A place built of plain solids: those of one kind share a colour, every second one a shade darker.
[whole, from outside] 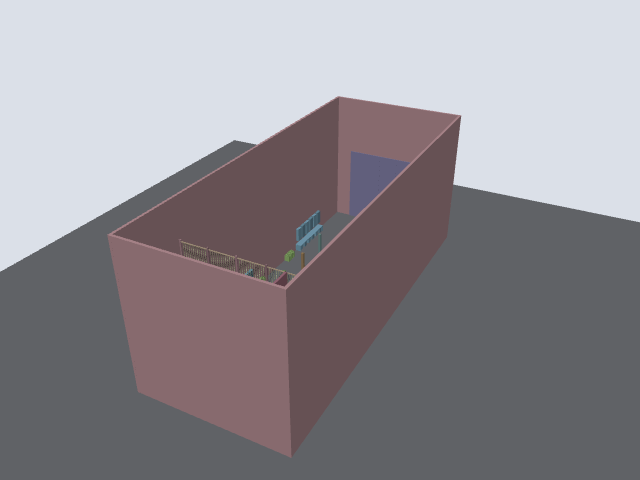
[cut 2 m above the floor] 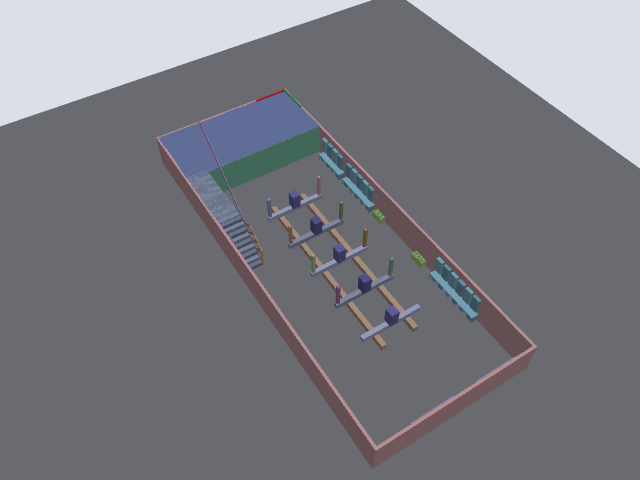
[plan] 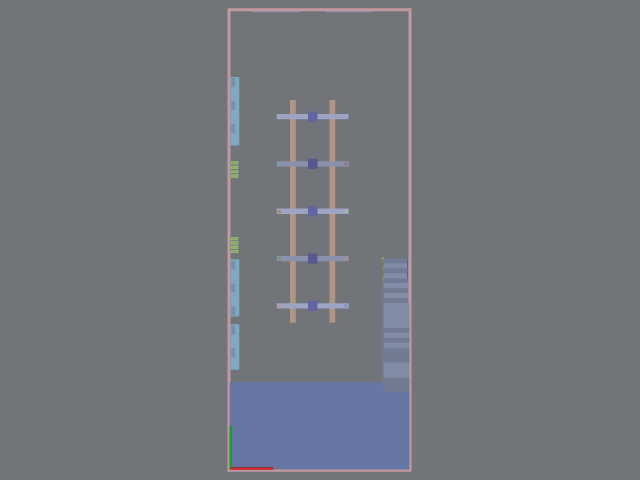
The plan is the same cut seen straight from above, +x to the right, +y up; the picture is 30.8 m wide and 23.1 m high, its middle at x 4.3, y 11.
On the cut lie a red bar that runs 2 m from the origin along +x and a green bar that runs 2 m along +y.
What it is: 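A boat hall 8.6 x 22.0 m, 9.0 m high; a lifeboat 13.4 m long and 4.8 m in beam on its cradle down the middle, its keel 1.55 m over the floor; a walk along either side; at the rear a crew gallery 4.2 m deep at 5.59 m over closed stores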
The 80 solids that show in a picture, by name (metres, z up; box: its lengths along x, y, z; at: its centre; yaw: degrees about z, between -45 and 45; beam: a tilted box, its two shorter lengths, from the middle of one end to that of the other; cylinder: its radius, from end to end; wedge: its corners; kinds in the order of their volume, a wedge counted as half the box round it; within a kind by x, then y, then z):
{
 "gal_1": {"box": [8.66, 4.2, 5.64], "at": [4.28, 2.05, 2.77]},
 "wall_1": {"box": [0.15, 22.31, 9.08], "at": [-0.07, 11.01, 4.49]},
 "wall_2": {"box": [8.86, 0.15, 9.08], "at": [4.28, -0.07, 4.49]},
 "wall_3": {"box": [8.86, 0.15, 9.08], "at": [4.28, 22.09, 4.49]},
 "wall_4": {"box": [0.15, 22.31, 9.08], "at": [8.63, 11.01, 4.49]},
 "stair_1": {"box": [1.25, 0.7, 5.42], "at": [7.99, 4.04, 2.66]},
 "stair_2": {"box": [1.25, 0.7, 5.21], "at": [7.99, 4.28, 2.56]},
 "stair_3": {"box": [1.25, 0.7, 5.0], "at": [7.99, 4.52, 2.45]},
 "stair_4": {"box": [1.25, 0.7, 4.78], "at": [7.99, 4.76, 2.34]},
 "stair_5": {"box": [1.25, 0.7, 4.57], "at": [7.99, 4.99, 2.23]},
 "stair_6": {"box": [1.25, 0.7, 4.13], "at": [7.99, 5.47, 2.02]},
 "stair_7": {"box": [1.25, 0.7, 3.92], "at": [7.99, 5.71, 1.91]},
 "stair_8": {"box": [1.25, 0.7, 3.71], "at": [7.99, 5.95, 1.8]},
 "stair_9": {"box": [1.25, 0.7, 3.49], "at": [7.99, 6.19, 1.7]},
 "stair_10": {"box": [1.25, 0.7, 3.27], "at": [7.99, 6.43, 1.59]},
 "stair_11": {"box": [1.25, 0.7, 3.06], "at": [7.99, 6.67, 1.48]},
 "stair_12": {"box": [1.25, 0.7, 2.85], "at": [7.99, 6.91, 1.37]},
 "stair_13": {"box": [1.25, 0.7, 2.63], "at": [7.99, 7.14, 1.26]},
 "stair_14": {"box": [1.25, 0.7, 2.42], "at": [7.99, 7.38, 1.16]},
 "stair_15": {"box": [1.25, 0.7, 2.2], "at": [7.99, 7.62, 1.05]},
 "stair_16": {"box": [1.25, 0.7, 1.99], "at": [7.99, 7.86, 0.94]},
 "stair_17": {"box": [1.25, 0.7, 1.77], "at": [7.99, 8.1, 0.83]},
 "stair_18": {"box": [1.25, 0.7, 1.55], "at": [7.99, 8.34, 0.73]},
 "stair_19": {"box": [1.25, 0.7, 1.34], "at": [7.99, 8.58, 0.62]},
 "stair_20": {"box": [1.25, 0.7, 1.12], "at": [7.99, 8.82, 0.51]},
 "stair_21": {"box": [1.25, 0.7, 0.91], "at": [7.99, 9.05, 0.41]},
 "stair_22": {"box": [1.25, 0.7, 0.69], "at": [7.99, 9.29, 0.3]},
 "stair_23": {"box": [1.25, 0.7, 0.48], "at": [7.99, 9.53, 0.19]},
 "stair_24": {"box": [1.25, 0.7, 0.27], "at": [7.99, 9.77, 0.08]},
 "beam_1": {"box": [0.28, 10.72, 0.39], "at": [3.0, 12.38, 0.14]},
 "beam_2": {"box": [0.28, 10.72, 0.39], "at": [4.9, 12.38, 0.14]},
 "sdoor_1": {"box": [2.28, 0.05, 5.25], "at": [2.19, 21.98, 2.58]},
 "sdoor_2": {"box": [1.24, 0.05, 2.96], "at": [3.95, 21.98, 3.72]},
 "sdoor_3": {"box": [2.28, 0.05, 5.25], "at": [5.71, 21.98, 2.58]},
 "cross_1": {"box": [3.46, 0.26, 0.3], "at": [3.95, 7.83, 0.49]},
 "cross_2": {"box": [3.46, 0.26, 0.3], "at": [3.95, 10.1, 0.49]},
 "cross_3": {"box": [3.46, 0.26, 0.3], "at": [3.95, 12.38, 0.49]},
 "cross_4": {"box": [3.46, 0.26, 0.3], "at": [3.95, 14.66, 0.49]},
 "cross_5": {"box": [3.46, 0.26, 0.3], "at": [3.95, 16.94, 0.49]},
 "kit_1": {"box": [0.19, 0.43, 0.9], "at": [0.12, 5.03, 1.17]},
 "kit_2": {"box": [0.19, 0.43, 0.9], "at": [0.12, 5.58, 1.17]},
 "kit_3": {"box": [0.19, 0.43, 0.9], "at": [0.12, 6.12, 1.17]},
 "kit_4": {"box": [0.19, 0.43, 0.9], "at": [0.12, 6.67, 1.17]},
 "kit_5": {"box": [0.19, 0.43, 0.9], "at": [0.12, 7.59, 1.17]},
 "kit_6": {"box": [0.19, 0.43, 0.9], "at": [0.12, 8.14, 1.17]},
 "kit_7": {"box": [0.19, 0.43, 0.9], "at": [0.12, 8.69, 1.17]},
 "kit_8": {"box": [0.19, 0.43, 0.9], "at": [0.12, 9.24, 1.17]},
 "kit_9": {"box": [0.19, 0.43, 0.9], "at": [0.12, 9.79, 1.17]},
 "kit_10": {"box": [0.19, 0.43, 0.9], "at": [0.12, 15.82, 1.17]},
 "kit_11": {"box": [0.19, 0.43, 0.9], "at": [0.12, 16.37, 1.17]},
 "kit_12": {"box": [0.19, 0.43, 0.9], "at": [0.12, 16.92, 1.17]},
 "kit_13": {"box": [0.19, 0.43, 0.9], "at": [0.12, 17.47, 1.17]},
 "kit_14": {"box": [0.19, 0.43, 0.9], "at": [0.12, 18.02, 1.17]},
 "kit_15": {"box": [0.19, 0.43, 0.9], "at": [0.12, 18.57, 1.17]},
 "kit_16": {"box": [0.42, 2.2, 0.04], "at": [0.21, 5.85, 0.43]},
 "kit_17": {"box": [0.42, 2.75, 0.04], "at": [0.21, 8.69, 0.43]},
 "kit_18": {"box": [0.42, 3.3, 0.04], "at": [0.21, 17.19, 0.43]},
 "keelblock_1": {"box": [0.46, 0.5, 0.91], "at": [3.95, 7.83, 1.09]},
 "keelblock_2": {"box": [0.46, 0.5, 0.91], "at": [3.95, 10.1, 1.09]},
 "keelblock_3": {"box": [0.46, 0.5, 0.91], "at": [3.95, 12.38, 1.09]},
 "keelblock_4": {"box": [0.46, 0.5, 0.91], "at": [3.95, 14.66, 1.09]},
 "keelblock_5": {"box": [0.46, 0.5, 0.91], "at": [3.95, 16.94, 1.09]},
 "screen_1": {"box": [0.12, 2.68, 2.15], "at": [7.01, 1.34, 6.62]},
 "stair_guard_string_1": {"wedge": [[7.29, 4.1, 5.4], [7.29, 4.1, 5.67], [7.29, 10.12, -0.02], [7.29, 10.12, 0.24], [7.33, 4.1, 5.4], [7.33, 4.1, 5.67], [7.33, 10.12, -0.02], [7.33, 10.12, 0.24]]},
 "face_1": {"box": [7.36, 0.012, 5.61], "at": [3.68, 4.16, 2.75]},
 "shore3e_1": {"box": [0.16, 0.16, 1.67], "at": [5.55, 14.66, 1.48]},
 "shore3w_1": {"box": [0.16, 0.16, 1.67], "at": [2.35, 14.66, 1.48]},
 "shore0e_1": {"box": [0.16, 0.16, 1.47], "at": [5.55, 7.83, 1.38]},
 "shore0w_1": {"box": [0.16, 0.16, 1.47], "at": [2.35, 7.83, 1.38]},
 "shore2e_1": {"box": [0.16, 0.16, 1.46], "at": [5.55, 12.38, 1.37]},
 "shore2w_1": {"box": [0.16, 0.16, 1.46], "at": [2.35, 12.38, 1.37]},
 "shore1e_1": {"box": [0.16, 0.16, 1.46], "at": [5.55, 10.1, 1.37]},
 "shore1w_1": {"box": [0.16, 0.16, 1.46], "at": [2.35, 10.1, 1.37]},
 "guard_newel_1": {"box": [0.09, 0.09, 1.15], "at": [0.04, 4.1, 6.12]},
 "guard_newel_2": {"box": [0.09, 0.09, 1.15], "at": [1.73, 4.1, 6.12]},
 "guard_newel_3": {"box": [0.09, 0.09, 1.15], "at": [3.41, 4.1, 6.12]},
 "guard_newel_4": {"box": [0.09, 0.09, 1.15], "at": [5.09, 4.1, 6.12]},
 "guard_rail_1": {"box": [1.68, 0.06, 0.044], "at": [2.57, 4.1, 6.57]},
 "guard_rail_2": {"box": [1.68, 0.06, 0.044], "at": [4.25, 4.1, 6.57]},
 "guard_rail_3": {"box": [1.68, 0.06, 0.044], "at": [5.93, 4.1, 6.57]}
}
